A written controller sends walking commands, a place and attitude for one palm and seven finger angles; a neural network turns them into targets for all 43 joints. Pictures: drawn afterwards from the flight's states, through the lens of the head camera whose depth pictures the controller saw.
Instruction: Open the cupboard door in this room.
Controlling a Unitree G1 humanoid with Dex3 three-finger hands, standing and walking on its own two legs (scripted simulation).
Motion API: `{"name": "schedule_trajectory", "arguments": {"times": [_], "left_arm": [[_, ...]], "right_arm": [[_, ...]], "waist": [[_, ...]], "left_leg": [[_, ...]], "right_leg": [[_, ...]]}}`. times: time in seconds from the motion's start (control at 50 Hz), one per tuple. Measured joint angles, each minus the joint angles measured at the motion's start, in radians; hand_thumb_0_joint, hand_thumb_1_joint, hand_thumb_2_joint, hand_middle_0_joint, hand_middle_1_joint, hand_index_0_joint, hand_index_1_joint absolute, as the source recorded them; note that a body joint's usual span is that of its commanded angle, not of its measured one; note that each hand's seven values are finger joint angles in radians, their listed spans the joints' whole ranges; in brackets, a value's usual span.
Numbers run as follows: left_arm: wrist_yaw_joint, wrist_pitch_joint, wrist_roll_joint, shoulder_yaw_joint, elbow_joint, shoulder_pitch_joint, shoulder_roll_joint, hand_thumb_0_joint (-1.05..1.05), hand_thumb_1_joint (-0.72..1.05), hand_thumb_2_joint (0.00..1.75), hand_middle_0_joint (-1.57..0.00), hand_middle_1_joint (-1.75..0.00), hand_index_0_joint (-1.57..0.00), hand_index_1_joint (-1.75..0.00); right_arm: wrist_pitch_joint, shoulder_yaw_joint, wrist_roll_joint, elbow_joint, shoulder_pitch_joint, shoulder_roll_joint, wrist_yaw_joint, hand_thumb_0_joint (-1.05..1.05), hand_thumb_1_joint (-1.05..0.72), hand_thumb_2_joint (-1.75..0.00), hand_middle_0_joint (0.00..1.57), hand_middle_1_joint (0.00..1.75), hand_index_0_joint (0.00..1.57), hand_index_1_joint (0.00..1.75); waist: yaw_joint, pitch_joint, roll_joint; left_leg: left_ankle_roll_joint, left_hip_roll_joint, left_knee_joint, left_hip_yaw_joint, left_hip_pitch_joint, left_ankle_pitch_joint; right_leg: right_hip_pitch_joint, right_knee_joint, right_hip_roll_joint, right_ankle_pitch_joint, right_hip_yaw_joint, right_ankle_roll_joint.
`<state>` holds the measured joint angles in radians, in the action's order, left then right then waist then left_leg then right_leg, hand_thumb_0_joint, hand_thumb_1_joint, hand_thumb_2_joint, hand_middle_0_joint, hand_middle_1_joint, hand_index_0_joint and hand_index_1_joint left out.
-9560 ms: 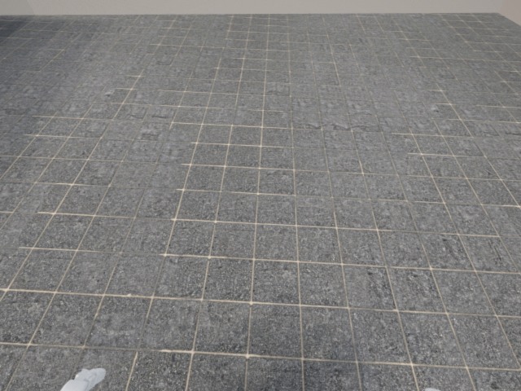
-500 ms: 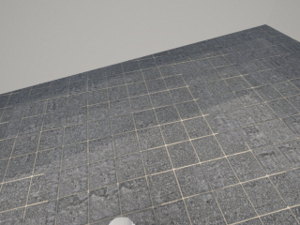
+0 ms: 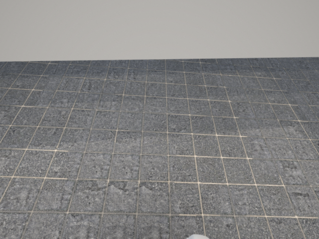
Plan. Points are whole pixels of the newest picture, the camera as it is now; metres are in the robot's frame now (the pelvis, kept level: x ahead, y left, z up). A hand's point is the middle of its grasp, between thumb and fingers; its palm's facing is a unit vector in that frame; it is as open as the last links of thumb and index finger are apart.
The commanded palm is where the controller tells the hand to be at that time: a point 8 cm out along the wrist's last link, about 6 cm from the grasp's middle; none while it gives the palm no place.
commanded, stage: turn or walk to find it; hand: left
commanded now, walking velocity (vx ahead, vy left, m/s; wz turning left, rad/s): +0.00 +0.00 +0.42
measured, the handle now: out of the picture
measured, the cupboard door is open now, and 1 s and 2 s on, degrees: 0 0 0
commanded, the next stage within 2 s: none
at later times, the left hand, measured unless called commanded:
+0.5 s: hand out of the picture +0.01 +0.14 -0.15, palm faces +0.22 -0.94 -0.27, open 7.4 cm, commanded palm none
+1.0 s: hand out of the picture -0.13 +0.21 -0.18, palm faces +0.47 -0.85 -0.24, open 7.4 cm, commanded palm none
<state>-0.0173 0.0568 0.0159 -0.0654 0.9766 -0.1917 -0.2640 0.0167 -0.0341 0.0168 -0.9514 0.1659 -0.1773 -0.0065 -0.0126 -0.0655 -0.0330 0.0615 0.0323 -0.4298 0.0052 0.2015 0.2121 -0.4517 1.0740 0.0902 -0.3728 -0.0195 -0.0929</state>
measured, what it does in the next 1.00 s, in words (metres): steps on the spot, turning left: right foot, then left foot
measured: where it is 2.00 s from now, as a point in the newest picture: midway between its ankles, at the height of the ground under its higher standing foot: outside the picture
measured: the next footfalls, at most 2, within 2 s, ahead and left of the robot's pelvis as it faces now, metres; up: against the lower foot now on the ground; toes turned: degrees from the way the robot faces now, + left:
right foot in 0.28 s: +0.02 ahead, -0.15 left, +0.00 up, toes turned +4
left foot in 0.76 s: -0.08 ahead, +0.09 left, +0.00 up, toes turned +25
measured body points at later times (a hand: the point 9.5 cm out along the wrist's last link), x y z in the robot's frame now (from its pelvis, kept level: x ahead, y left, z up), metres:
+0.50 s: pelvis -0.04 -0.06 +0.00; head -0.01 -0.09 +0.45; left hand +0.00 +0.19 -0.13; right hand +0.03 -0.32 -0.17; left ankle -0.09 +0.09 -0.65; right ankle -0.02 -0.16 -0.74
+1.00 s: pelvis -0.07 -0.01 +0.00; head -0.06 +0.02 +0.45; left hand -0.15 +0.25 -0.16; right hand +0.12 -0.19 -0.13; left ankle -0.11 +0.07 -0.74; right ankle -0.03 -0.16 -0.66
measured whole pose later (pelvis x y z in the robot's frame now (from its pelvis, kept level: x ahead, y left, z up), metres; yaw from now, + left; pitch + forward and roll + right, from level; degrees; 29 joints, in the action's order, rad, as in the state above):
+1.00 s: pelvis -0.07 -0.01 +0.00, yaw +25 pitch -1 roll -2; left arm -0.02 0.06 0.01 -0.06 0.98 -0.21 -0.27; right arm 0.02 -0.03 0.02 -0.94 0.14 -0.19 -0.01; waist -0.02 -0.07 -0.03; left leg 0.05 0.02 -0.46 0.00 0.20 0.25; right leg -0.45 1.07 0.09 -0.40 -0.04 -0.08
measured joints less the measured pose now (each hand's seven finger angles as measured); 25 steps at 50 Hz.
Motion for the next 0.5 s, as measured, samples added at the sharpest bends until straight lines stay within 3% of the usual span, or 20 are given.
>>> {"name": "schedule_trajectory", "arguments": {"times": [0.18,0.26,0.3,0.34,0.42,0.5], "left_arm": [[-0.007,-0.003,-0.008,0.013,-0.044,0.082,0.038,0.01,0.91,0.9,-0.2,-0.3,-0.2,-0.3],[-0.006,-0.024,-0.014,0.024,-0.07,0.094,0.06,0.01,0.91,0.9,-0.2,-0.3,-0.2,-0.3],[-0.009,-0.04,-0.006,0.029,-0.074,0.09,0.075,0.01,0.91,0.9,-0.2,-0.3,-0.2,-0.3],[-0.01,-0.041,-0.003,0.038,-0.076,0.071,0.089,0.01,0.91,0.9,-0.2,-0.3,-0.2,-0.3],[-0.012,-0.032,-0.004,0.041,-0.061,0.029,0.105,0.01,0.9,0.9,-0.2,-0.3,-0.21,-0.3],[-0.011,-0.039,-0.003,0.042,-0.047,0.003,0.11,0.01,0.9,0.9,-0.2,-0.3,-0.21,-0.3]], "right_arm": [[0.016,-0.019,0.011,-0.022,0.073,-0.008,0.003,0.01,-0.9,-0.9,0.2,0.3,0.2,0.3],[0.029,-0.031,0.009,-0.033,0.101,-0.024,0.005,0.01,-0.9,-0.9,0.2,0.3,0.2,0.3],[0.036,-0.041,0.002,-0.041,0.106,-0.037,0.007,0.01,-0.9,-0.9,0.2,0.3,0.2,0.3],[0.05,-0.052,0.005,-0.045,0.111,-0.047,0.008,0.01,-0.91,-0.9,0.2,0.3,0.2,0.29],[0.065,-0.066,0.011,-0.047,0.118,-0.066,0.019,0.01,-0.91,-0.9,0.2,0.3,0.2,0.29],[0.065,-0.069,0.011,-0.051,0.12,-0.077,0.021,0.01,-0.91,-0.9,0.2,0.3,0.2,0.29]], "waist": [[0.057,0.0,0.037],[0.067,0.005,0.056],[0.064,0.0,0.078],[0.068,0.002,0.085],[0.066,0.013,0.081],[0.064,0.009,0.078]], "left_leg": [[-0.019,0.025,-0.02,0.068,0.052,-0.027],[-0.047,0.039,-0.068,0.098,0.101,-0.023],[-0.065,0.038,-0.158,0.11,0.143,0.06],[-0.076,0.045,-0.352,0.093,0.21,0.194],[-0.098,0.011,-0.67,0.049,0.297,0.176],[-0.124,-0.038,-0.75,0.045,0.3,0.126]], "right_leg": [[0.089,-0.237,-0.044,-0.069,0.01,0.012],[0.188,-0.479,-0.065,0.037,-0.002,0.03],[0.211,-0.534,-0.073,0.1,-0.023,0.086],[0.217,-0.524,-0.062,0.083,-0.048,0.114],[0.253,-0.573,-0.038,0.094,-0.084,0.12],[0.266,-0.594,-0.022,0.104,-0.132,0.12]]}}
